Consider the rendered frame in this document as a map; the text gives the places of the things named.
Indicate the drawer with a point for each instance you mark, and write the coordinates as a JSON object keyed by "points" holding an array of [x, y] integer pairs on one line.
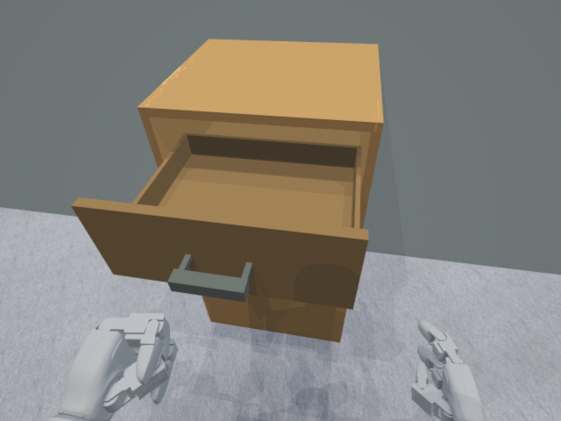
{"points": [[291, 208]]}

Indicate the cabinet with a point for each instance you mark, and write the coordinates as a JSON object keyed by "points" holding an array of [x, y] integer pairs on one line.
{"points": [[300, 91]]}

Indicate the handle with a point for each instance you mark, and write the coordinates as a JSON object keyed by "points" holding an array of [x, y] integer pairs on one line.
{"points": [[204, 284]]}

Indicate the left robot hand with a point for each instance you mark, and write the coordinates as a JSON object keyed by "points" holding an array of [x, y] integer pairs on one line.
{"points": [[136, 347]]}

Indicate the right robot hand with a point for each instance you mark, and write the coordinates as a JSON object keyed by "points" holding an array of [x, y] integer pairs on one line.
{"points": [[450, 374]]}

